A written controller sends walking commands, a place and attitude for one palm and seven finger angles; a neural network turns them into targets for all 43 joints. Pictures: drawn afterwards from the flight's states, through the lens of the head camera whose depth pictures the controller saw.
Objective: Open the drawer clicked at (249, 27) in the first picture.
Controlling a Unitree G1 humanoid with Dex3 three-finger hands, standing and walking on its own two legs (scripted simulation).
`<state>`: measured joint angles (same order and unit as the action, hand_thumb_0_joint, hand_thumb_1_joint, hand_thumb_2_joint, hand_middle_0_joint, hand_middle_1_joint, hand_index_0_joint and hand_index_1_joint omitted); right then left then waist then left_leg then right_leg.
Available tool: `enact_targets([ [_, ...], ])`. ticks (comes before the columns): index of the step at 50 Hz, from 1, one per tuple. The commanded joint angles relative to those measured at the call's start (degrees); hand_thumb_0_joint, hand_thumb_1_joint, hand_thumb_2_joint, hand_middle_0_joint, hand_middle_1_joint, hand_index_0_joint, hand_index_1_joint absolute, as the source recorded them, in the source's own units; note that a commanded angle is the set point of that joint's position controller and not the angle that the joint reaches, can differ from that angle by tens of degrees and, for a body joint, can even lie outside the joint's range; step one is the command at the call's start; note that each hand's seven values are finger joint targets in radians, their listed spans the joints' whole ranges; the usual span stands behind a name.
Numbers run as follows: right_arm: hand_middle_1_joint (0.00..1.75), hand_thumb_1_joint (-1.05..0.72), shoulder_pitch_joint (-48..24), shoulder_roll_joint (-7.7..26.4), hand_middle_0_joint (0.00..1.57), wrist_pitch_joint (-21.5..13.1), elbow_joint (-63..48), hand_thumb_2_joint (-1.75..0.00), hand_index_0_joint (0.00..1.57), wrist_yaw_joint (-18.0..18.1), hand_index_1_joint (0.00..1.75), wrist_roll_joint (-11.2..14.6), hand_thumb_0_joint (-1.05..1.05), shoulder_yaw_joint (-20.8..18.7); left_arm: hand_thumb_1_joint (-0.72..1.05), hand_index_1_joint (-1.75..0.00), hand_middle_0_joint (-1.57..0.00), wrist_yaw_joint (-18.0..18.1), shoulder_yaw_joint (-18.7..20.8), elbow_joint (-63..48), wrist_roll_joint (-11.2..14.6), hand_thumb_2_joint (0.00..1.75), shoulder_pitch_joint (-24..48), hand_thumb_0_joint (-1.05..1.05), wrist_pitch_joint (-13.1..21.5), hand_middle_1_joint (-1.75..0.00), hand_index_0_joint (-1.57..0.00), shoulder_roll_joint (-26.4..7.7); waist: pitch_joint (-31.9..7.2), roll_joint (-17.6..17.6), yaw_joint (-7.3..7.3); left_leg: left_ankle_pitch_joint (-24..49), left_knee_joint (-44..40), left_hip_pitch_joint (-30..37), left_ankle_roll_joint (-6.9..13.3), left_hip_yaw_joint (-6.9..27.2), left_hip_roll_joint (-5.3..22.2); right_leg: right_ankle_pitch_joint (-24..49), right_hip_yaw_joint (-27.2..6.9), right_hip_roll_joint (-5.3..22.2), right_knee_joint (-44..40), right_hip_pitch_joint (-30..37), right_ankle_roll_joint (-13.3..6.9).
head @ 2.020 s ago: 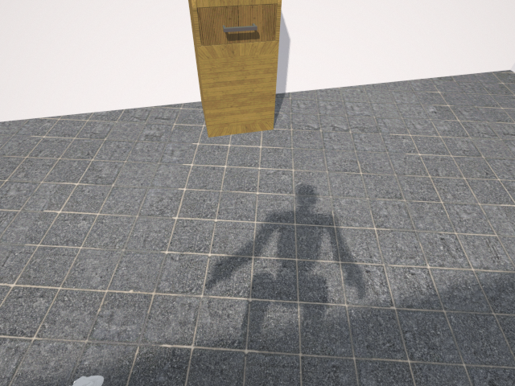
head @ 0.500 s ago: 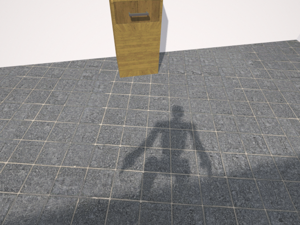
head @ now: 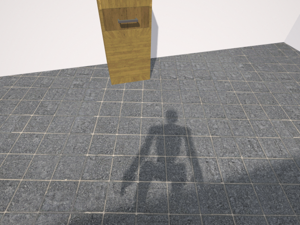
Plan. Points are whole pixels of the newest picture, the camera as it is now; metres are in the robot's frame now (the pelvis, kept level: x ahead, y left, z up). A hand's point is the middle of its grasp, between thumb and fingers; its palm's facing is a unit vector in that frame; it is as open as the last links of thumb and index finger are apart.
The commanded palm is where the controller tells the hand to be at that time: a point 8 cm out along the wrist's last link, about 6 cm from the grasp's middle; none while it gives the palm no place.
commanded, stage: walk to a spot facing it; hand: left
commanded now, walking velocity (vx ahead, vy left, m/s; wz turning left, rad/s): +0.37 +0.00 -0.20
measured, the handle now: (127, 20) +1.65 +0.30 -0.10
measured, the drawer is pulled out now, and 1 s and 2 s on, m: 0.00 0.00 0.00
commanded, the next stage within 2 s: turn to face it in 1.86 s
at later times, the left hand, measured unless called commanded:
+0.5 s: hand (78, 219) +0.18 +0.24 -0.18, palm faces -0.06 -0.99 -0.16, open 7.4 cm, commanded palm none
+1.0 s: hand (122, 130) +0.53 +0.16 -0.16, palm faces -0.17 -0.96 -0.21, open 7.1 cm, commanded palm none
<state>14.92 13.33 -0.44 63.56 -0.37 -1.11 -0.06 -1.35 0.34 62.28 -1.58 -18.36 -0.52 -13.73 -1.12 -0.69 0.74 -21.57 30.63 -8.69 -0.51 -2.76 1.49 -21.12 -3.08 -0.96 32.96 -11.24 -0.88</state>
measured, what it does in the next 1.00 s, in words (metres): walks ahead: left foot, then right foot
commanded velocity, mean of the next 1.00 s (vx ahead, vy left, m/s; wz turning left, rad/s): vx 0.38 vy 0.00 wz -0.14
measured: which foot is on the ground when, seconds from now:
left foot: down 0.00-0.06, up 0.08-0.30, down 0.32-0.80, up 0.82-1.00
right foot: down 0.00-0.32, up 0.34-0.78, down 0.80-1.00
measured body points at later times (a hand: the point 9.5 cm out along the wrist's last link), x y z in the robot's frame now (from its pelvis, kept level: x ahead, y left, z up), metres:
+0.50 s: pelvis +0.18 +0.06 +0.00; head +0.20 +0.08 +0.45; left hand +0.18 +0.29 -0.16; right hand +0.20 -0.18 -0.13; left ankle +0.18 +0.14 -0.73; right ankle +0.11 -0.06 -0.64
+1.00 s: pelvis +0.41 -0.01 +0.00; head +0.44 -0.01 +0.45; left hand +0.54 +0.21 -0.14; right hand +0.34 -0.21 -0.15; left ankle +0.41 +0.13 -0.65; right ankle +0.42 -0.10 -0.73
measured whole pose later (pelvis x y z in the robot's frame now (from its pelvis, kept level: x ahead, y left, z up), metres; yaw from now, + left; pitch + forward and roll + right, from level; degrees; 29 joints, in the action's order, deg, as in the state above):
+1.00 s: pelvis +0.41 -0.01 +0.00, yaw -11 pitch +0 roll -1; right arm 19.1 7.7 -1.2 63.5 -0.1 -1.3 -2.7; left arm 0.9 3.9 58.4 -1.0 -11.2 3.8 -10.2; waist 3.1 0.6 -2.6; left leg -18.4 66.1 -27.7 -0.6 -4.0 8.6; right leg -13.6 8.6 -0.2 28.4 -14.5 -3.2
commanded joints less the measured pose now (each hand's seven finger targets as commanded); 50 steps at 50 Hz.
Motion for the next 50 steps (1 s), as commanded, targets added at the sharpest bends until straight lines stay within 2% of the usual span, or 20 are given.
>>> enact_targets([
  [1, 0.30, -0.90, -0.2, 8.4, 0.20, -2.3, -3.9, -0.90, 0.20, 1.0, 0.30, 0.3, 0.00, -2.6, 0.90, -0.30, -0.20, 0.8, 2.6, -2.0, 0.0, 0.90, -6.4, 0.00, 2.6, -0.30, -0.20, -6.4, 6.7, -1.0, 1.95, 2.6, 2.8, -9.5, 4.2, 4.6, 6.7, 4.9, -7.1, 4.8, -4.2, 0.4, -4.6],
  [3, 0.30, -0.90, -6.4, 4.2, 0.20, -3.0, -7.4, -0.90, 0.20, 0.7, 0.30, 0.3, 0.00, -2.0, 0.90, -0.30, -0.20, 1.9, 3.9, 1.3, 0.1, 0.90, -16.1, 0.00, 3.7, -0.30, -0.20, -10.2, 6.6, -15.6, 5.21, -8.8, 23.0, -29.1, 0.2, -4.6, 0.4, 22.2, -27.8, 18.1, -15.0, 16.1, -12.0],
  [4, 0.30, -0.90, -10.8, 4.5, 0.20, -3.3, -8.9, -0.90, 0.20, 0.8, 0.30, 0.1, 0.00, -1.9, 0.90, -0.30, -0.20, 2.5, 3.9, 2.3, 0.2, 0.90, -20.0, 0.00, 3.8, -0.30, -0.20, -9.6, 7.9, -12.7, 7.19, -13.1, 29.9, -35.2, 0.1, -1.8, 1.9, 31.8, -31.2, 20.8, -14.6, 19.5, -15.6],
  [6, 0.30, -0.90, -12.4, 2.9, 0.20, -3.6, -9.7, -0.90, 0.20, 0.4, 0.30, 0.4, 0.00, -2.2, 0.90, -0.30, -0.20, 3.2, 3.5, 2.3, -0.5, 0.90, -18.5, 0.00, 3.8, -0.30, -0.20, -7.5, 8.1, -5.5, 5.37, -12.5, 29.8, -37.3, 0.3, 1.6, 4.9, 31.2, -25.4, 20.0, -12.3, 19.7, -15.2],
  [10, 0.30, -0.90, -9.5, 0.0, 0.20, -2.6, -9.3, -0.90, 0.20, -0.7, 0.30, 0.9, 0.00, -2.5, 0.90, -0.30, -0.20, 2.9, 3.3, 0.7, -0.5, 0.90, -10.7, 0.00, 4.1, -0.30, -0.20, -5.8, 9.0, -7.0, 0.52, -3.1, 18.8, -22.8, 0.2, -1.0, 4.2, 16.9, -16.0, 15.5, -17.9, 2.5, -10.7],
  [14, 0.30, -0.90, 5.5, 1.7, 0.20, -3.4, -4.3, -0.90, 0.20, 0.0, 0.30, 0.7, 0.00, -3.4, 0.90, -0.30, -0.20, 2.4, 3.8, 1.2, 0.3, 0.90, -7.4, 0.00, 4.2, -0.30, -0.20, -4.9, 4.1, -2.5, -6.60, 10.2, 2.9, 6.5, 0.8, -6.5, -0.4, 23.3, -5.1, 7.3, -5.2, -8.2, -5.3],
  [15, 0.30, -0.90, 15.0, 5.5, 0.20, -3.7, -1.6, -0.90, 0.20, 0.9, 0.30, 0.3, 0.00, -4.5, 0.90, -0.30, -0.20, 2.1, 3.7, 0.7, 0.6, 0.90, -7.8, 0.00, 4.1, -0.30, -0.20, -2.9, -2.4, 5.1, -10.03, 6.9, -0.3, 17.6, 1.9, 0.9, 5.3, 20.6, -2.5, 4.3, 8.8, -12.2, -3.7],
  [16, 0.30, -0.90, 21.6, 11.8, 0.20, -4.1, -0.1, -0.90, 0.20, 1.3, 0.30, -0.6, 0.00, -5.9, 0.90, -0.30, -0.20, 1.6, 3.4, -0.6, 1.2, 0.90, -10.2, 0.00, 3.8, -0.30, -0.20, 1.0, -7.5, 20.7, -10.23, -0.1, -11.0, 22.7, 7.2, 24.8, 23.0, -6.3, 4.3, -2.2, 30.0, -21.2, -0.9],
  [17, 0.30, -0.90, 19.9, 11.3, 0.20, -3.5, -0.2, -0.90, 0.20, 1.4, 0.30, -0.3, 0.00, -5.6, 0.90, -0.30, -0.20, 1.9, 3.3, -2.2, 0.7, 0.90, -7.3, 0.00, 4.0, -0.30, -0.20, 0.7, -4.4, 16.9, -9.27, -9.5, -18.9, 15.7, 10.0, 33.4, 26.7, -10.4, 0.8, -1.3, 39.6, -23.9, -1.9],
  [19, 0.30, -0.90, 9.4, 5.1, 0.20, -3.6, -3.1, -0.90, 0.20, 1.6, 0.30, -0.1, 0.00, -4.4, 0.90, -0.30, -0.20, 1.2, 3.0, -2.8, 0.1, 0.90, -1.5, 0.00, 3.6, -0.30, -0.20, 1.5, 7.9, 4.3, -5.61, -11.8, -20.5, 1.6, 11.1, 26.6, 24.8, -2.6, 1.1, 5.4, 44.3, -28.8, -2.0],
  [23, 0.30, -0.90, 5.9, 0.0, 0.20, -5.2, -3.1, -0.90, 0.20, 1.8, 0.30, -0.3, 0.00, -3.1, 0.90, -0.30, -0.20, 0.3, 3.2, -2.4, -0.6, 0.90, -4.4, 0.00, 1.5, -0.30, -0.20, 4.3, 7.7, 6.6, -0.42, 4.6, -20.3, -6.0, 8.0, 6.0, 17.0, 4.9, 2.8, 7.8, 36.3, -22.6, -0.1],
  [34, 0.30, -0.90, 13.4, 2.6, 0.20, -4.9, 0.3, -0.90, 0.20, 1.6, 0.30, -0.7, 0.00, -3.5, 0.90, -0.30, -0.20, -0.6, 2.9, -10.3, -0.1, 0.90, 16.1, 0.00, 1.6, -0.30, -0.20, 2.3, 9.4, 5.5, -3.54, 30.4, -18.1, 7.8, 7.9, -3.9, 16.3, 11.2, 9.6, 6.0, 6.1, -21.4, -0.4],
  [38, 0.30, -0.90, 12.0, 4.7, 0.20, -4.2, 0.7, -0.90, 0.20, 1.7, 0.30, -0.4, 0.00, -3.4, 0.90, -0.30, -0.20, -0.3, 3.8, -7.5, -0.3, 0.90, 5.9, 0.00, 2.4, -0.30, -0.20, -0.2, 3.9, 4.8, 2.24, 50.6, -1.8, 7.0, 5.9, -8.0, 14.6, 9.1, 13.5, 0.6, 0.7, -3.1, -3.4],
  [39, 0.30, -0.90, 11.5, 4.4, 0.20, -4.2, 0.5, -0.90, 0.20, 1.4, 0.30, 0.0, 0.00, -3.3, 0.90, -0.30, -0.20, 0.1, 4.4, -4.9, -0.6, 0.90, -2.3, 0.00, 3.0, -0.30, -0.20, -2.5, -1.0, 2.3, 6.08, 47.6, 10.1, 0.4, 4.1, -9.4, 12.2, 11.9, 12.2, 1.1, -1.6, 10.1, -4.6],
  [40, 0.30, -0.90, 13.1, 1.3, 0.20, -4.4, -0.5, -0.90, 0.20, 0.8, 0.30, 0.7, 0.00, -2.8, 0.90, -0.30, -0.20, 0.9, 6.0, -3.0, -0.7, 0.90, -9.7, 0.00, 3.7, -0.30, -0.20, -8.5, -7.6, -7.2, 8.32, 25.1, 28.1, -13.7, 1.8, -11.3, 7.4, 8.7, -4.9, 15.3, -5.0, 24.1, -9.1],
  [41, 0.30, -0.90, 12.4, -0.4, 0.20, -4.6, -2.4, -0.90, 0.20, 1.0, 0.30, 1.0, 0.00, -2.5, 0.90, -0.30, -0.20, 1.2, 6.8, -2.1, 0.3, 0.90, -13.1, 0.00, 3.6, -0.30, -0.20, -13.2, -11.6, -12.8, 7.07, -9.8, 45.3, -24.6, 0.6, -6.9, 0.6, 13.4, -27.6, 27.5, -12.9, 28.7, -15.8],
  [42, 0.30, -0.90, 6.8, 0.9, 0.20, -4.2, -3.2, -0.90, 0.20, 0.9, 0.30, 1.2, 0.00, -3.0, 0.90, -0.30, -0.20, 1.4, 6.7, -3.2, 1.0, 0.90, -9.3, 0.00, 3.5, -0.30, -0.20, -13.1, -8.8, -8.8, 7.82, -8.6, 50.5, -26.8, 1.6, 0.2, 3.8, 5.7, -27.2, 27.4, -16.4, 21.4, -15.8],
  [44, 0.30, -0.90, 3.3, 0.0, 0.20, -3.6, -3.8, -0.90, 0.20, 0.7, 0.30, 0.3, 0.00, -3.3, 0.90, -0.30, -0.20, 1.9, 4.8, -5.1, 0.9, 0.90, 0.3, 0.00, 3.7, -0.30, -0.20, -6.9, 2.2, 1.1, 2.65, 0.5, 47.1, -27.4, 1.6, 2.7, 8.2, 5.1, -15.2, 22.9, -18.6, 5.9, -11.7],
  [46, 0.30, -0.90, 8.3, -2.2, 0.20, -1.9, -1.9, -0.90, 0.20, 0.5, 0.30, -0.4, 0.00, -3.0, 0.90, -0.30, -0.20, 2.0, 3.7, -5.3, 0.4, 0.90, 3.6, 0.00, 4.5, -0.30, -0.20, -3.5, 3.5, -2.8, -1.60, 3.6, 40.3, -21.9, 0.2, 1.2, 9.2, 9.0, -5.1, 18.6, -20.6, -3.0, -8.5],
  [50, 0.30, -0.90, 8.2, -3.9, 0.20, -1.1, -2.9, -0.90, 0.20, -0.2, 0.30, -0.4, 0.00, -3.1, 0.90, -0.30, -0.20, 2.0, 3.9, -4.3, 0.0, 0.90, 2.7, 0.00, 5.1, -0.30, -0.20, -2.5, 3.6, -4.8, -3.10, 6.3, 26.2, -19.2, -1.4, -1.5, 9.1, 11.2, 1.2, 15.5, -21.6, -5.8, -8.4],
])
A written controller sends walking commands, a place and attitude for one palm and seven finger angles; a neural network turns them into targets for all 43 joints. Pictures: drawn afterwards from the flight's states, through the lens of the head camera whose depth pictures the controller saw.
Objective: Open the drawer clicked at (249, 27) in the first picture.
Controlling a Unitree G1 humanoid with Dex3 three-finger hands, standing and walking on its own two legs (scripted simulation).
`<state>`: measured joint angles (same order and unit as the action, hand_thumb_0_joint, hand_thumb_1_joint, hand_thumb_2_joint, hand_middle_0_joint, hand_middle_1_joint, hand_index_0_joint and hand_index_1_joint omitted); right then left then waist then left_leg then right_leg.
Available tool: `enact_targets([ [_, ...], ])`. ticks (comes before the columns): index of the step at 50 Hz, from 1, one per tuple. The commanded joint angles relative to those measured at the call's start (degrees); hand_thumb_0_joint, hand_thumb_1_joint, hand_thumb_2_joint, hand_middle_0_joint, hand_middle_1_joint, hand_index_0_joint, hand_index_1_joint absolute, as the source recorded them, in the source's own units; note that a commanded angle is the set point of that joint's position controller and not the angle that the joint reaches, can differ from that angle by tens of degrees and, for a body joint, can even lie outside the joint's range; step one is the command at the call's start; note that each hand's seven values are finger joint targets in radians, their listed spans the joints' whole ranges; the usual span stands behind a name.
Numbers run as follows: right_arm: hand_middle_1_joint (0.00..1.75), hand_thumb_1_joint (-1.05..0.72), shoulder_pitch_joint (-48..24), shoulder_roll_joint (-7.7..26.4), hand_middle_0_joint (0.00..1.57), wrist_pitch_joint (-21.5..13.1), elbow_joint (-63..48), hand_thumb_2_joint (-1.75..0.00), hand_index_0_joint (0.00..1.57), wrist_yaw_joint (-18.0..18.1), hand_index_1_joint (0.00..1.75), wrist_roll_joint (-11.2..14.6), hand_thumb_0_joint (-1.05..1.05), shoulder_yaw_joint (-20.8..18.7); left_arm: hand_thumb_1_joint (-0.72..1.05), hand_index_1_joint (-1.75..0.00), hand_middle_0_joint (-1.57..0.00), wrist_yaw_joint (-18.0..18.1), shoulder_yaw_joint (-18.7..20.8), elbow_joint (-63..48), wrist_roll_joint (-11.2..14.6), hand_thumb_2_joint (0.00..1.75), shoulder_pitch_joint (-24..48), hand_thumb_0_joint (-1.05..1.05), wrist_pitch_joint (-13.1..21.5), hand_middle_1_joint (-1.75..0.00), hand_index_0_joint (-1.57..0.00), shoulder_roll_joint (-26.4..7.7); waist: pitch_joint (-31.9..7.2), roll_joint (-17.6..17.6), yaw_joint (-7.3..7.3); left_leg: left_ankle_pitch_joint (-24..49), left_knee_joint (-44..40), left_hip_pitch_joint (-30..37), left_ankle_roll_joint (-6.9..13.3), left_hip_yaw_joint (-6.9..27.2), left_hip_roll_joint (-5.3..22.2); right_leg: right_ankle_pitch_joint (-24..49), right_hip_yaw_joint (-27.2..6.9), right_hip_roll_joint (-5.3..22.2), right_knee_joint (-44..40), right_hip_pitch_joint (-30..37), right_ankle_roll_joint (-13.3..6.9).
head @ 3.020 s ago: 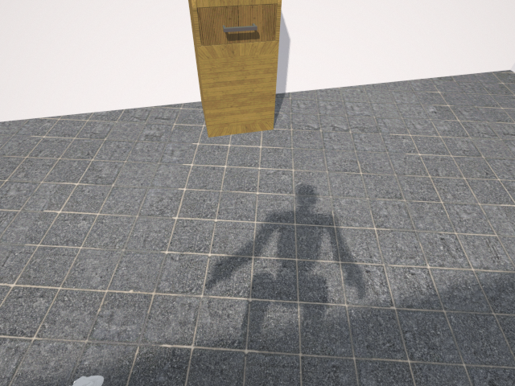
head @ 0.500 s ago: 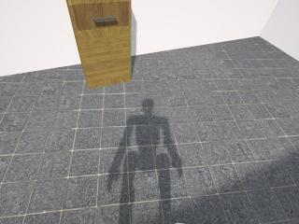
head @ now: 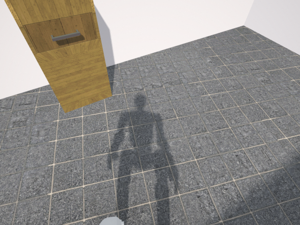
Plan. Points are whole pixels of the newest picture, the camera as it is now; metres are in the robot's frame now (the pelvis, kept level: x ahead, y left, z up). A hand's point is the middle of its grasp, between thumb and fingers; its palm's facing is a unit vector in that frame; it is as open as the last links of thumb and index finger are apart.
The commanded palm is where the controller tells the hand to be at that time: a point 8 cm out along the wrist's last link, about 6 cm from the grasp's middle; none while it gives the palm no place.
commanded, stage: walk to a spot facing it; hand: left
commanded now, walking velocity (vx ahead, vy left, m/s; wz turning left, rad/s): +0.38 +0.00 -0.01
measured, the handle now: (65, 35) +1.16 +0.54 -0.10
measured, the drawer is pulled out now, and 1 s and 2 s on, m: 0.00 0.00 0.00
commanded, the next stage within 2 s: turn to face it in 0.86 s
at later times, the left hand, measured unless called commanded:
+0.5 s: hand (80, 186) +0.27 +0.24 -0.17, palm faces +0.00 -0.99 -0.15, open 7.3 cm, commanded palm none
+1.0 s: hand (111, 123) +0.53 +0.17 -0.16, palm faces -0.08 -0.97 -0.21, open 7.2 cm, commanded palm none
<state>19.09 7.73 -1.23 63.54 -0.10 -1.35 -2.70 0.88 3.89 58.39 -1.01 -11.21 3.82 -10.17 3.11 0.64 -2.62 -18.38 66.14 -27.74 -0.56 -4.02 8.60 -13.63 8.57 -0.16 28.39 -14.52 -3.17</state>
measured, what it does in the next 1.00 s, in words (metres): walks ahead: left foot, then right foot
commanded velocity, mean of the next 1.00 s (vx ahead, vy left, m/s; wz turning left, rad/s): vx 0.32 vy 0.00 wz -0.06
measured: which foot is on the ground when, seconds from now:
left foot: up 0.00-0.20, down 0.22-0.74, up 0.76-1.00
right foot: down 0.00-0.22, up 0.24-0.72, down 0.74-1.00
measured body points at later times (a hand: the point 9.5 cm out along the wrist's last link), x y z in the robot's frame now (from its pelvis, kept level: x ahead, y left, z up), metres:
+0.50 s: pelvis +0.23 +0.07 +0.01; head +0.24 +0.09 +0.46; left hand +0.27 +0.29 -0.15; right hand +0.21 -0.16 -0.14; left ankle +0.20 +0.14 -0.73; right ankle +0.27 -0.09 -0.65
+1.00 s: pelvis +0.46 -0.01 +0.00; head +0.46 -0.01 +0.45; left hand +0.54 +0.22 -0.15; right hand +0.46 -0.24 -0.15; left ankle +0.52 +0.13 -0.68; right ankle +0.45 -0.09 -0.73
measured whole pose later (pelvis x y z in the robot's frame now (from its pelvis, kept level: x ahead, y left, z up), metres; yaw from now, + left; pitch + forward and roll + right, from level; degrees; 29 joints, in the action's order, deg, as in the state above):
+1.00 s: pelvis +0.46 -0.01 +0.00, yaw -6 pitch -1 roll -1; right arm 13.9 9.4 -1.1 60.2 0.3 -1.2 -3.4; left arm 0.8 3.0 61.1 -1.5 -12.7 3.6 -10.0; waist 1.1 1.2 -1.9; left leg -16.1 55.3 -29.9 -1.9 -5.2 8.8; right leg -13.7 10.9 0.4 25.6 -11.3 -3.1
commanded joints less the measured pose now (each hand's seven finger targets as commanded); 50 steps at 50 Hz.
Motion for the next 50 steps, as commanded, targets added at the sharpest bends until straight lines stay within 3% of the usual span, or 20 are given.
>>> enact_targets([
  [1, 0.30, -0.90, 1.9, 1.7, 0.20, -0.5, -3.7, -0.90, 0.20, -0.8, 0.30, -0.1, 0.00, -0.4, 0.90, -0.30, -0.20, -0.4, 0.4, -0.2, -0.5, 0.90, -4.9, 0.00, 0.8, -0.30, -0.20, -6.6, -0.4, -6.2, 0.88, 4.0, -13.5, -0.1, -1.5, -1.2, 1.5, 3.2, -9.8, 14.0, -16.8, -1.7, -6.0],
  [6, 0.30, -0.90, -6.3, 3.6, 0.20, -1.8, -6.9, -0.90, 0.20, -1.7, 0.30, 0.1, 0.00, -0.5, 0.90, -0.30, -0.20, -0.8, 0.4, 1.6, -0.6, 0.90, -8.3, 0.00, 0.4, -0.30, -0.20, -8.5, 1.8, -8.0, 3.03, 5.1, -26.6, 3.2, -0.4, -3.7, -0.8, 0.3, -11.2, 14.9, -14.9, 2.2, -5.2],
  [8, 0.30, -0.90, -4.8, 5.1, 0.20, -2.2, -6.5, -0.90, 0.20, -1.6, 0.30, 0.1, 0.00, -0.7, 0.90, -0.30, -0.20, -0.8, 0.5, 2.0, -0.4, 0.90, -8.3, 0.00, 0.1, -0.30, -0.20, -9.2, 2.3, -5.7, 1.36, 5.5, -31.5, 9.7, 0.0, -5.7, -2.4, 2.0, -10.1, 14.3, -11.5, 1.5, -4.3],
  [9, 0.30, -0.90, -0.1, 6.5, 0.20, -2.6, -5.1, -0.90, 0.20, -1.2, 0.30, 0.0, 0.00, -1.2, 0.90, -0.30, -0.20, -0.8, 0.6, 2.0, -0.4, 0.90, -7.9, 0.00, 0.0, -0.30, -0.20, -8.7, 0.2, -1.8, -1.05, 5.7, -35.3, 18.4, 0.4, -5.9, -3.4, 4.8, -8.1, 12.5, -4.6, -1.6, -3.1],
  [10, 0.30, -0.90, 7.5, 10.8, 0.20, -3.0, -2.9, -0.90, 0.20, -0.6, 0.30, -0.6, 0.00, -2.0, 0.90, -0.30, -0.20, -1.0, 0.3, 1.5, -0.1, 0.90, -8.6, 0.00, -0.1, -0.30, -0.20, -6.7, -3.4, 6.8, -4.07, 1.1, -40.5, 29.6, 2.7, 2.2, 1.5, 6.5, -4.3, 7.9, 10.3, -7.3, -0.7],
  [11, 0.30, -0.90, 14.6, 17.9, 0.20, -3.1, -1.6, -0.90, 0.20, -0.1, 0.30, -1.2, 0.00, -3.7, 0.90, -0.30, -0.20, -1.6, -0.3, -0.2, 0.5, 0.90, -9.3, 0.00, -0.2, -0.30, -0.20, -3.4, -6.7, 22.0, -5.56, -2.6, -49.9, 36.6, 8.2, 23.1, 16.5, -13.5, 1.4, 0.3, 30.2, -18.4, 2.4],
  [12, 0.30, -0.90, 15.2, 17.1, 0.20, -2.7, -0.5, -0.90, 0.20, 0.6, 0.30, -0.7, 0.00, -3.1, 0.90, -0.30, -0.20, -1.1, -0.2, -1.4, -0.1, 0.90, -5.7, 0.00, -0.2, -0.30, -0.20, -5.3, -6.2, 20.0, -6.11, -6.0, -54.6, 34.7, 9.7, 29.3, 19.5, -18.6, -5.9, 0.8, 40.8, -22.7, 1.6],
  [14, 0.30, -0.90, 6.2, 11.9, 0.20, -2.9, -3.3, -0.90, 0.20, 0.9, 0.30, -0.2, 0.00, -1.7, 0.90, -0.30, -0.20, -1.9, 0.1, -0.8, -0.2, 0.90, -2.6, 0.00, -0.2, -0.30, -0.20, -5.3, 0.8, 6.8, -2.45, -4.2, -54.8, 25.7, 9.7, 21.7, 17.4, -9.3, -8.2, 6.4, 45.7, -26.1, 1.5],
  [15, 0.30, -0.90, 3.9, 10.1, 0.20, -3.4, -3.9, -0.90, 0.20, 1.1, 0.30, -0.4, 0.00, -1.0, 0.90, -0.30, -0.20, -2.2, 0.0, 0.1, -0.6, 0.90, -3.4, 0.00, -0.6, -0.30, -0.20, -4.1, 1.9, 4.4, -0.82, -0.3, -55.3, 22.1, 8.3, 16.4, 15.1, -6.1, -8.7, 7.5, 44.4, -23.9, 2.0],
  [18, 0.30, -0.90, 1.7, 7.8, 0.20, -4.3, -3.7, -0.90, 0.20, 1.4, 0.30, 0.1, 0.00, -0.6, 0.90, -0.30, -0.20, -2.1, -0.1, 1.7, -0.9, 0.90, -7.8, 0.00, -2.4, -0.30, -0.20, -1.6, 0.6, 6.2, 2.48, 9.4, -55.7, 19.8, 6.6, 3.9, 10.4, -0.7, -7.6, 7.9, 40.5, -20.0, 3.5],
  [25, 0.30, -0.90, 6.9, 6.1, 0.20, -4.4, -1.0, -0.90, 0.20, 1.5, 0.30, 0.4, 0.00, -0.7, 0.90, -0.30, -0.20, -2.5, 0.2, -1.4, -0.9, 0.90, 0.4, 0.00, -3.5, -0.30, -0.20, -0.6, 4.6, 4.6, 1.82, 16.4, -57.8, 24.2, 7.3, -2.9, 9.2, 6.3, -4.9, 9.0, 26.4, -25.5, 4.8],
  [31, 0.30, -0.90, 10.5, 6.8, 0.20, -3.7, 1.4, -0.90, 0.20, 1.5, 0.30, -0.4, 0.00, -0.9, 0.90, -0.30, -0.20, -2.6, -0.2, -4.2, -0.5, 0.90, 8.1, 0.00, -2.7, -0.30, -0.20, -0.5, 5.8, 5.6, -0.26, 25.5, -54.2, 29.1, 7.1, -6.2, 10.6, 4.5, -1.6, 6.2, 11.1, -20.3, 2.0],
  [33, 0.30, -0.90, 10.2, 7.9, 0.20, -3.5, 1.7, -0.90, 0.20, 1.5, 0.30, -0.4, 0.00, -1.0, 0.90, -0.30, -0.20, -2.5, 0.0, -3.4, -0.6, 0.90, 5.4, 0.00, -2.1, -0.30, -0.20, -1.4, 3.3, 5.6, 1.29, 36.4, -48.5, 30.1, 6.6, -7.8, 10.6, 1.5, 0.4, 3.4, 8.5, -13.4, 0.3],
  [35, 0.30, -0.90, 8.1, 9.1, 0.20, -3.2, 1.6, -0.90, 0.20, 1.3, 0.30, 0.1, 0.00, -1.1, 0.90, -0.30, -0.20, -2.2, 0.7, 0.6, -0.9, 0.90, -8.1, 0.00, -1.1, -0.30, -0.20, -3.7, -3.9, 4.0, 7.81, 45.7, -31.8, 27.6, 4.1, -10.5, 7.8, 4.3, 2.9, -0.3, 2.7, 3.9, -1.4],
  [36, 0.30, -0.90, 7.9, 7.8, 0.20, -3.3, 1.1, -0.90, 0.20, 0.7, 0.30, 0.7, 0.00, -1.1, 0.90, -0.30, -0.20, -1.6, 1.9, 3.2, -1.3, 0.90, -16.7, 0.00, -0.4, -0.30, -0.20, -8.1, -9.9, -1.6, 11.30, 34.7, -16.8, 16.3, 2.2, -11.4, 5.2, 5.5, -4.8, 6.2, 2.0, 19.0, -3.6],
  [37, 0.30, -0.90, 10.5, 3.5, 0.20, -3.7, -0.7, -0.90, 0.20, 0.7, 0.30, 1.4, 0.00, -0.3, 0.90, -0.30, -0.20, -0.8, 3.5, 4.3, -0.9, 0.90, -22.0, 0.00, 0.0, -0.30, -0.20, -14.9, -17.0, -15.2, 10.91, -8.1, 3.4, -1.6, -0.6, -10.2, -4.1, 11.9, -32.3, 23.6, -3.4, 33.0, -11.0],
  [38, 0.30, -0.90, 6.9, 4.8, 0.20, -3.5, -1.9, -0.90, 0.20, 0.8, 0.30, 1.6, 0.00, -0.4, 0.90, -0.30, -0.20, -0.6, 3.6, 4.2, 0.5, 0.90, -20.6, 0.00, -0.3, -0.30, -0.20, -16.8, -16.4, -11.9, 10.50, -14.1, 12.9, -5.6, 0.5, -2.1, -4.1, 11.5, -37.1, 27.0, -9.7, 29.3, -13.9],
  [41, 0.30, -0.90, 0.5, 3.6, 0.20, -2.2, -3.0, -0.90, 0.20, 0.6, 0.30, 0.3, 0.00, -0.6, 0.90, -0.30, -0.20, 0.0, 0.9, 0.9, 0.1, 0.90, -7.3, 0.00, 0.0, -0.30, -0.20, -7.7, -1.6, -3.7, 4.93, -1.5, 10.7, -6.2, 0.5, 3.5, 2.0, 4.5, -22.9, 21.5, -14.0, 5.8, -8.0],
  [44, 0.30, -0.90, 5.9, 1.3, 0.20, -0.4, -1.2, -0.90, 0.20, 0.3, 0.30, 0.0, 0.00, -0.4, 0.90, -0.30, -0.20, 0.3, -0.1, 1.2, -0.6, 0.90, -4.4, 0.00, 0.8, -0.30, -0.20, -5.1, -1.4, -4.0, 0.32, -0.3, 0.2, 0.6, -0.7, 1.7, 1.9, 7.5, -12.1, 17.8, -15.9, -2.8, -5.5],
  [50, 0.30, -0.90, -2.2, 1.1, 0.20, 0.0, -5.1, -0.90, 0.20, -0.8, 0.30, 0.3, 0.00, 0.2, 0.90, -0.30, -0.20, -0.1, -0.4, 1.5, -0.3, 0.90, -5.4, 0.00, 0.7, -0.30, -0.20, -6.0, 0.7, -6.0, 1.96, 5.3, -20.2, 1.7, -1.7, -1.6, -0.4, 12.4, -4.8, 16.1, -15.5, 0.2, -4.5],
])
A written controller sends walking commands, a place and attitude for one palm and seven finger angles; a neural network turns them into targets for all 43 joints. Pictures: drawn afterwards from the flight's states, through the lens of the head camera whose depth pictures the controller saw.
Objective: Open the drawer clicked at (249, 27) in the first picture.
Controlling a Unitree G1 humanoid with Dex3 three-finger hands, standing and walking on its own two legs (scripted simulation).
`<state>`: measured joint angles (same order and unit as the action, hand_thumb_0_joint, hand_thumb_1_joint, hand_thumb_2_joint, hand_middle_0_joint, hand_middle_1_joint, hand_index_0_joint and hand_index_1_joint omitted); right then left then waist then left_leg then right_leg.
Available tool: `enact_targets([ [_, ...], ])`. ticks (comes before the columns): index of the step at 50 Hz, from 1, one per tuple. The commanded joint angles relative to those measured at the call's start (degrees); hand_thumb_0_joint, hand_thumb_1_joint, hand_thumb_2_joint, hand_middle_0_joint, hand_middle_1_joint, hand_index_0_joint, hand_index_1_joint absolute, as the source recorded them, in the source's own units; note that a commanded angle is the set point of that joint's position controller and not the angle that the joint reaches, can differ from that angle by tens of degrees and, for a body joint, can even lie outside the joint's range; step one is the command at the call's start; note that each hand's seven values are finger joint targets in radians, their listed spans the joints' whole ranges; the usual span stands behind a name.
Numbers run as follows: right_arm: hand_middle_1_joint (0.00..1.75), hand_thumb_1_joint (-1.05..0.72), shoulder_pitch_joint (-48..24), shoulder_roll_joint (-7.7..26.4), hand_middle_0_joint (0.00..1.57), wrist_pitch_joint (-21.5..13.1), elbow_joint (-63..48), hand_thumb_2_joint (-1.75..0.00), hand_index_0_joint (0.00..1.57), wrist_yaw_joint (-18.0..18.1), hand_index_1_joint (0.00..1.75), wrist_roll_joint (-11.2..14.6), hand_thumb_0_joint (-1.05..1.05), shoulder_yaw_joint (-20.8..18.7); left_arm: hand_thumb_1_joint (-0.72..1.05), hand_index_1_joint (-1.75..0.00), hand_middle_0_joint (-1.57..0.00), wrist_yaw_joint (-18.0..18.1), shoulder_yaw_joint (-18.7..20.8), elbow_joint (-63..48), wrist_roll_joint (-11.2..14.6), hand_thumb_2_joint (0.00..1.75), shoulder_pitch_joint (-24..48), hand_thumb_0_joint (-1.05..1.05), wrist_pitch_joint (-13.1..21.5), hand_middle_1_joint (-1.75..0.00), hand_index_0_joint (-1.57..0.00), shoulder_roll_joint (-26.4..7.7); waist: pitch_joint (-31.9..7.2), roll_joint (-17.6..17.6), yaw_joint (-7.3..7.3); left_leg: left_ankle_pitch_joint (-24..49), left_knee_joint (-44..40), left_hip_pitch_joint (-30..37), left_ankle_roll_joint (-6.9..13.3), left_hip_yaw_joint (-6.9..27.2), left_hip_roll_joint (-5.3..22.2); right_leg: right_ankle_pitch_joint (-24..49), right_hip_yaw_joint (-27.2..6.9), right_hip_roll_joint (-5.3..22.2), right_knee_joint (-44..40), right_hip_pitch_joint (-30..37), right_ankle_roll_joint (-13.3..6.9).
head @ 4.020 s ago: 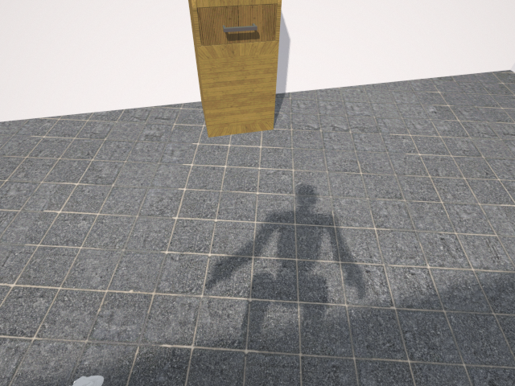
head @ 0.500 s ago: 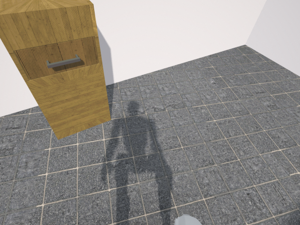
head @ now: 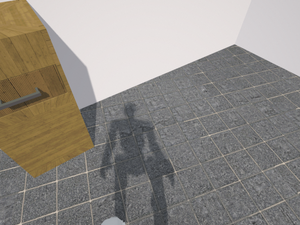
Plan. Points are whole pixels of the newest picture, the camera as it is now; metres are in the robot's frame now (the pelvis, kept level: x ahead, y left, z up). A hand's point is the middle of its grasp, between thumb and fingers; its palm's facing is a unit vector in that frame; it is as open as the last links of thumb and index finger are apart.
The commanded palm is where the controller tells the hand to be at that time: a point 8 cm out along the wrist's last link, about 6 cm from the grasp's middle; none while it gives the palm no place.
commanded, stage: turn to face it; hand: left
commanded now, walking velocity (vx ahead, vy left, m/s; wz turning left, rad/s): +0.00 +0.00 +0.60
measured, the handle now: (19, 97) +0.64 +0.61 -0.10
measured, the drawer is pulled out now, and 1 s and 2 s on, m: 0.00 0.00 0.00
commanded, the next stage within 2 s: take the last steps up to it in 0.92 s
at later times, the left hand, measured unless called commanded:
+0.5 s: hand out of the picture +0.14 +0.25 -0.16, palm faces +0.28 -0.93 -0.25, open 7.4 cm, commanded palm none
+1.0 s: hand out of the picture +0.05 +0.18 -0.17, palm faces +0.53 -0.81 -0.24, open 7.4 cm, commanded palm none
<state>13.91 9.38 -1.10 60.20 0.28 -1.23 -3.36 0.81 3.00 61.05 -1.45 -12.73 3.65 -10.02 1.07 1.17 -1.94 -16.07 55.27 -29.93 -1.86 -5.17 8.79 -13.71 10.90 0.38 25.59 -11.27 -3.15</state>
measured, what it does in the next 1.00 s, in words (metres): walks ahead, turning left: left foot, then right foot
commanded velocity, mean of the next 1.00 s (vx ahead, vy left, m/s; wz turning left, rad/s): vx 0.00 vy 0.00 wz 0.48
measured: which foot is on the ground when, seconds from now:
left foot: up 0.00-0.14, down 0.16-0.62, up 0.64-1.00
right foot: down 0.00-0.18, up 0.20-0.60, down 0.62-1.00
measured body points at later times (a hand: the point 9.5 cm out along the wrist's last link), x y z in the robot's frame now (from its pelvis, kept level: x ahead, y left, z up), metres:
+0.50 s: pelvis +0.10 +0.03 +0.00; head +0.13 +0.04 +0.45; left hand +0.13 +0.30 -0.14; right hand +0.23 -0.19 -0.15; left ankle +0.15 +0.13 -0.74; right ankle +0.15 -0.13 -0.69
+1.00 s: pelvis +0.12 +0.00 +0.00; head +0.15 +0.02 +0.44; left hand +0.02 +0.23 -0.15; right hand +0.34 -0.18 -0.15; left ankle +0.03 +0.09 -0.72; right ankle +0.17 -0.12 -0.74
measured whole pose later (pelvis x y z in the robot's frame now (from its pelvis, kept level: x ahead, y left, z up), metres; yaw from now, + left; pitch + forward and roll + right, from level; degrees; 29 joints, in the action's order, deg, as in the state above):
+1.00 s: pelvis +0.12 +0.00 +0.00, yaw +32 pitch +0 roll +1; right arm 7.3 14.2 3.9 54.4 -0.8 -0.4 -3.7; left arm 0.9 2.0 53.7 -1.9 -14.4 -0.7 -11.4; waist 5.0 -1.1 1.2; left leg -23.3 39.8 -16.7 -2.9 -3.4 1.4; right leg -17.7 12.0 8.7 32.5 -14.0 1.5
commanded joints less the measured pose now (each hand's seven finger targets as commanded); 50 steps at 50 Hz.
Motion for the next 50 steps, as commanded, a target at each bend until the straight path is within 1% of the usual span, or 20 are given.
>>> enact_targets([
  [1, 0.30, -0.90, 1.6, -0.2, 0.20, -0.3, -2.1, -0.90, 0.20, -1.2, 0.30, 0.1, 0.00, 0.8, 0.90, -0.30, -0.20, 0.0, 0.5, -0.8, 0.1, 0.90, -4.5, 0.00, 0.8, -0.30, -0.20, -6.6, 2.7, -7.3, 1.67, 3.5, -11.4, 3.9, -0.2, -0.9, -1.2, 15.5, -6.2, 15.8, -11.5, -0.8, -4.0],
  [5, 0.30, -0.90, -1.0, 2.8, 0.20, -0.2, -4.1, -0.90, 0.20, -1.5, 0.30, 0.2, 0.00, 0.5, 0.90, -0.30, -0.20, 0.5, 1.0, -1.3, 0.1, 0.90, -4.2, 0.00, -0.4, -0.30, -0.20, -8.3, 3.4, -6.8, 1.53, 5.1, -18.5, 8.5, 0.8, -2.4, -2.6, 22.2, -2.4, 17.0, -4.3, 2.7, -1.4],
  [7, 0.30, -0.90, 5.5, 7.4, 0.20, -0.2, -3.2, -0.90, 0.20, -1.3, 0.30, -0.3, 0.00, -0.5, 0.90, -0.30, -0.20, 0.6, 1.4, -2.3, 0.6, 0.90, -4.6, 0.00, -1.3, -0.30, -0.20, -8.8, -2.1, 0.5, -1.42, 18.9, -25.8, 21.7, 2.0, -0.6, -2.7, 20.1, 1.2, 14.1, 11.1, -0.5, 2.1],
  [8, 0.30, -0.90, 8.9, 13.4, 0.20, -0.3, -3.7, -0.90, 0.20, -0.8, 0.30, -0.9, 0.00, -1.8, 0.90, -0.30, -0.20, 0.4, 1.4, -3.9, 1.4, 0.90, -6.4, 0.00, -1.7, -0.30, -0.20, -6.7, -5.5, 14.1, -2.34, 35.8, -28.8, 31.1, 8.1, 15.2, 8.7, 0.7, 3.5, 7.4, 24.7, -11.9, 6.0],
  [9, 0.30, -0.90, 12.0, 16.6, 0.20, 0.2, -3.5, -0.90, 0.20, -0.5, 0.30, -0.3, 0.00, -2.0, 0.90, -0.30, -0.20, 0.5, 0.9, -6.1, 1.2, 0.90, -4.2, 0.00, -2.0, -0.30, -0.20, -6.1, -6.2, 18.7, -3.24, 42.2, -33.5, 29.1, 14.2, 24.8, 16.4, -26.4, 0.0, 2.9, 39.1, -14.2, 6.5],
  [10, 0.30, -0.90, 10.3, 16.2, 0.20, 0.1, -3.4, -0.90, 0.20, 0.2, 0.30, -0.1, 0.00, -1.8, 0.90, -0.30, -0.20, 0.8, 1.1, -7.1, 0.9, 0.90, -2.1, 0.00, -2.6, -0.30, -0.20, -6.2, -8.0, 14.3, -2.82, 34.5, -35.1, 28.7, 15.2, 27.5, 16.1, -24.6, -6.8, 3.5, 44.4, -19.0, 6.3],
  [12, 0.30, -0.90, 2.6, 13.1, 0.20, 0.4, -6.2, -0.90, 0.20, 0.6, 0.30, -0.1, 0.00, -1.5, 0.90, -0.30, -0.20, 0.4, 1.7, -7.4, 0.6, 0.90, 0.7, 0.00, -3.0, -0.30, -0.20, -6.1, -2.7, 8.8, -0.75, 17.7, -37.5, 20.0, 13.2, 24.0, 12.0, -16.6, -10.0, 6.3, 45.1, -21.2, 6.7],
  [15, 0.30, -0.90, -2.8, 11.6, 0.20, 0.2, -8.6, -0.90, 0.20, 0.5, 0.30, 0.0, 0.00, -1.2, 0.90, -0.30, -0.20, 0.0, 2.1, -6.7, 0.5, 0.90, -2.8, 0.00, -4.1, -0.30, -0.20, -5.4, -3.9, 5.8, 1.94, 11.8, -39.3, 15.0, 10.4, 16.4, 6.4, -9.6, -9.5, 6.2, 39.9, -16.2, 7.3],
  [24, 0.30, -0.90, -1.0, 13.5, 0.20, 1.8, -9.6, -0.90, 0.20, -0.1, 0.30, -0.3, 0.00, -3.4, 0.90, -0.30, -0.20, 0.5, 2.3, -12.3, 0.7, 0.90, 2.5, 0.00, -4.8, -0.30, -0.20, -5.7, -4.6, 6.1, -0.11, 11.0, -37.4, 17.2, 12.3, 23.4, 4.7, -11.2, -9.6, 3.0, 23.4, -14.3, 7.9],
  [27, 0.30, -0.90, -2.9, 14.0, 0.20, 2.4, -10.7, -0.90, 0.20, -0.2, 0.30, -0.4, 0.00, -3.9, 0.90, -0.30, -0.20, 0.7, 2.2, -12.8, 1.0, 0.90, 0.2, 0.00, -4.7, -0.30, -0.20, -6.0, -4.6, 8.5, 1.07, 12.6, -35.6, 13.8, 11.3, 24.8, 2.9, -9.5, -9.0, 1.1, 15.3, -7.5, 7.2],
  [29, 0.30, -0.90, -5.2, 13.4, 0.20, 2.8, -11.9, -0.90, 0.20, -0.5, 0.30, 0.1, 0.00, -4.0, 0.90, -0.30, -0.20, 1.0, 2.4, -12.3, 1.0, 0.90, -4.1, 0.00, -4.2, -0.30, -0.20, -7.5, -4.8, 6.2, 3.72, 9.4, -31.3, 6.8, 8.6, 23.5, 0.0, -1.8, -9.0, 1.3, 2.5, 3.0, 6.6],
  [30, 0.30, -0.90, -4.9, 10.5, 0.20, 2.9, -12.6, -0.90, 0.20, -0.8, 0.30, 0.5, 0.00, -3.7, 0.90, -0.30, -0.20, 1.3, 3.0, -12.6, 0.4, 0.90, -6.2, 0.00, -3.7, -0.30, -0.20, -10.6, -5.5, -2.6, 4.80, 2.1, -22.8, 0.1, 4.8, 18.8, -4.9, -4.3, -16.0, 8.8, -7.9, 9.4, 4.4],
  [31, 0.30, -0.90, -4.5, 6.5, 0.20, 2.9, -14.2, -0.90, 0.20, -1.0, 0.30, 0.7, 0.00, -3.0, 0.90, -0.30, -0.20, 1.5, 3.9, -13.6, -0.5, 0.90, -5.4, 0.00, -3.5, -0.30, -0.20, -16.4, -2.8, -20.1, 4.76, -13.1, -7.3, -9.4, -0.4, 6.8, -13.7, -5.3, -33.1, 25.2, -13.7, 9.3, -2.2],
  [32, 0.30, -0.90, -4.4, 10.0, 0.20, 3.2, -14.2, -0.90, 0.20, -0.9, 0.30, -0.1, 0.00, -3.7, 0.90, -0.30, -0.20, 1.6, 3.4, -15.2, 0.1, 0.90, -2.2, 0.00, -3.8, -0.30, -0.20, -16.7, -2.3, -14.8, 3.91, -15.1, 4.6, -6.0, 0.2, 9.0, -10.8, -5.8, -31.7, 28.9, -14.0, -0.5, -5.6],
  [35, 0.30, -0.90, -1.9, 9.0, 0.20, 4.4, -11.1, -0.90, 0.20, -1.8, 0.30, -0.4, 0.00, -3.5, 0.90, -0.30, -0.20, 1.5, 1.9, -16.6, 0.1, 0.90, 7.1, 0.00, -3.5, -0.30, -0.20, -11.0, 3.5, -10.0, -0.81, -5.4, 15.6, -3.6, -0.7, 7.4, -7.1, 0.5, -17.1, 19.0, -10.7, -7.4, -2.3],
  [37, 0.30, -0.90, -1.2, 8.2, 0.20, 4.4, -10.4, -0.90, 0.20, -1.9, 0.30, -0.1, 0.00, -2.8, 0.90, -0.30, -0.20, 1.3, 1.5, -15.8, 0.1, 0.90, 4.3, 0.00, -3.0, -0.30, -0.20, -10.3, 1.6, -10.7, 0.05, -4.1, 13.8, -3.2, -1.7, 5.6, -7.2, 10.4, -11.8, 17.3, -7.9, -2.5, -2.1],
  [41, 0.30, -0.90, -6.4, 7.5, 0.20, 4.3, -11.2, -0.90, 0.20, -1.6, 0.30, 0.2, 0.00, -1.9, 0.90, -0.30, -0.20, 1.1, 1.9, -12.5, -0.2, 0.90, -3.0, 0.00, -3.1, -0.30, -0.20, -12.5, -0.7, -10.6, 3.64, -8.5, 2.4, -0.5, -2.5, 3.0, -7.4, 23.3, -10.4, 18.6, -4.7, 5.0, -3.5],
  [45, 0.30, -0.90, -8.9, 7.0, 0.20, 3.7, -11.4, -0.90, 0.20, -1.3, 0.30, 0.7, 0.00, -0.9, 0.90, -0.30, -0.20, 1.1, 2.3, -10.5, -0.5, 0.90, -5.7, 0.00, -3.3, -0.30, -0.20, -14.1, -2.9, -14.0, 5.18, -11.5, -8.6, 3.5, -1.8, 1.1, -8.0, 33.1, -10.0, 19.2, -1.6, 9.7, -4.4],
  [48, 0.30, -0.90, -6.7, 7.4, 0.20, 3.0, -10.4, -0.90, 0.20, -0.9, 0.30, 1.0, 0.00, -0.5, 0.90, -0.30, -0.20, 1.0, 2.6, -9.4, -0.4, 0.90, -4.7, 0.00, -3.5, -0.30, -0.20, -14.7, -5.3, -13.9, 3.94, -7.3, -19.9, 10.4, -0.9, -0.5, -8.7, 34.6, -8.7, 18.8, 1.9, 9.8, -2.8],
  [50, 0.30, -0.90, -2.6, 9.8, 0.20, 2.2, -8.9, -0.90, 0.20, -0.8, 0.30, 0.7, 0.00, -0.9, 0.90, -0.30, -0.20, 1.0, 2.4, -9.2, 0.6, 0.90, -3.1, 0.00, -3.9, -0.30, -0.20, -13.4, -6.8, -9.1, 1.17, 7.4, -34.1, 23.2, 0.5, 0.5, -6.4, 27.1, -4.8, 16.2, 8.6, 2.8, 1.8],
])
